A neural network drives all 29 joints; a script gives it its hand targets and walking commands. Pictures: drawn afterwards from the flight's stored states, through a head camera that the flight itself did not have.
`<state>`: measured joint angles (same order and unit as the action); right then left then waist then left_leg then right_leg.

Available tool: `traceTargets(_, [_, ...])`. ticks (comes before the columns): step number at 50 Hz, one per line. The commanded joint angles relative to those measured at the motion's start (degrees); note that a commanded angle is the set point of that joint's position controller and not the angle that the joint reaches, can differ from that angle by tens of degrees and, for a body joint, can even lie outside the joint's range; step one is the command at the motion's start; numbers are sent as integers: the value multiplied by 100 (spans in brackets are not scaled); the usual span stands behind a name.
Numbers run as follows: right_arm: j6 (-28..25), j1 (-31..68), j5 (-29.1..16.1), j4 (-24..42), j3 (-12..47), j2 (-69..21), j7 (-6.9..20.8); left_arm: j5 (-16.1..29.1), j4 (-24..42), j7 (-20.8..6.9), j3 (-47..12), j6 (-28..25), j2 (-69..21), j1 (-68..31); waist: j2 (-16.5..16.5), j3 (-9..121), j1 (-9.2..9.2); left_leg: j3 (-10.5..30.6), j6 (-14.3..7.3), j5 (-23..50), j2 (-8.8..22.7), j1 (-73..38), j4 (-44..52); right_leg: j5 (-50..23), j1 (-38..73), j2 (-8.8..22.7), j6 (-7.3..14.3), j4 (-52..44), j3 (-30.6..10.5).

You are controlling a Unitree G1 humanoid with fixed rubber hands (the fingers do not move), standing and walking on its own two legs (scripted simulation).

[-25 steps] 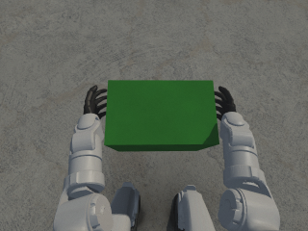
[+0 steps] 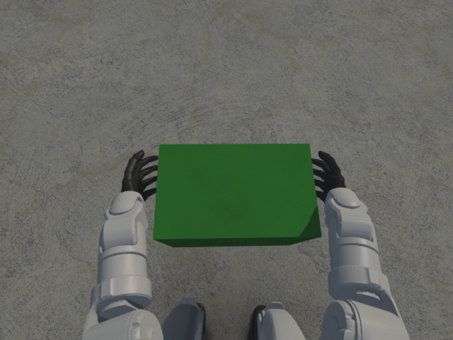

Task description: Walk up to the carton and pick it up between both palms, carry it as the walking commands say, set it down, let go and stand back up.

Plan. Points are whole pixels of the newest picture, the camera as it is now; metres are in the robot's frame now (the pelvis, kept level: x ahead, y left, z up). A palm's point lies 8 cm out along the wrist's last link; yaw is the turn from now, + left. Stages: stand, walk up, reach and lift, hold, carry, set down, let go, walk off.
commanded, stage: reach and lift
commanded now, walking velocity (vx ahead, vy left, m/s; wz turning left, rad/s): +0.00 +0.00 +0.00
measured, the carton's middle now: (233, 201) +0.38 +0.01 -0.11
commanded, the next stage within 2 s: none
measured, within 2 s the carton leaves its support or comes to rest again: neither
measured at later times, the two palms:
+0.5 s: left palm (116, 191) +0.33 +0.19 +0.05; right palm (347, 190) +0.36 -0.17 +0.04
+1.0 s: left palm (97, 185) +0.32 +0.19 +0.11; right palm (366, 185) +0.34 -0.17 +0.10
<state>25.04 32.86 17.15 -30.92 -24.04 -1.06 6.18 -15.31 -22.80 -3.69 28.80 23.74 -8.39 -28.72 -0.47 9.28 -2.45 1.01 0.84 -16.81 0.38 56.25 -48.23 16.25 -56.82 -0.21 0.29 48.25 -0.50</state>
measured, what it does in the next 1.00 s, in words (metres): rises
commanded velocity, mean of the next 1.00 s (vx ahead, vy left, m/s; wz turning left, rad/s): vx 0.00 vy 0.00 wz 0.00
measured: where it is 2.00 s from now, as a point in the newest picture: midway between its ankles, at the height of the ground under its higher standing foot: outside the picture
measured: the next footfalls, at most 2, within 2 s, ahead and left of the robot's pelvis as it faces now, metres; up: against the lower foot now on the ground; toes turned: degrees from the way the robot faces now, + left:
none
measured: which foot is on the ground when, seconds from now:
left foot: down 0.00-1.00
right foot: down 0.00-1.00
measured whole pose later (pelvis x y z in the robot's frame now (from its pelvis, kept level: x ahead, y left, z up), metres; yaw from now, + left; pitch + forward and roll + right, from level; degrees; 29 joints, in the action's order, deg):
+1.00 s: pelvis +0.03 +0.00 +0.06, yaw +0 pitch -2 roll +0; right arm 36.4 18.2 18.5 -18.2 -19.1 -5.9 5.3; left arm -18.6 -13.2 -3.0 20.9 36.2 -8.9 -15.8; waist -0.3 0.7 -2.3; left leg 0.9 0.8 -8.7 0.7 7.1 -18.2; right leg 8.1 -7.5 -0.3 0.2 18.0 -0.6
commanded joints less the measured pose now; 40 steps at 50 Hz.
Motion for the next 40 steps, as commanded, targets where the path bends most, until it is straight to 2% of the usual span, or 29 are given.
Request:
traceTargets(1, [-203, 2905, -1119, 16, 3065, -5282, 1687, 987, -571, -1681, -3480, 113, -4994, -2794, 217, 3399, 18, -3, -174, 1360, -652, -1945, 652, -1336, 2519, -587, 124, -671, -120])
traceTargets(15, [-100, 2288, -1081, 413, 3297, -5284, 1638, 928, -254, -1643, -3714, 223, -4952, -2198, 182, 2853, 2, 52, -151, 1811, -611, -3040, 1556, -1807, 3590, -528, 45, -1504, -130])
traceTargets(29, [201, 1942, -1044, 744, 3397, -5280, 1602, 842, -3, -1603, -3850, 557, -4919, -1826, 147, 1854, -11, 64, -110, 1534, -544, -4142, 2411, -1476, 4431, -499, 51, -2384, -141])
traceTargets(40, [548, 1770, -1195, 1126, 3565, -5310, 1552, 932, 328, -1553, -4022, 903, -4913, -1571, 118, 1152, -6, 89, -97, 1522, -550, -4937, 2899, -1419, 5121, -491, 51, -2955, -199])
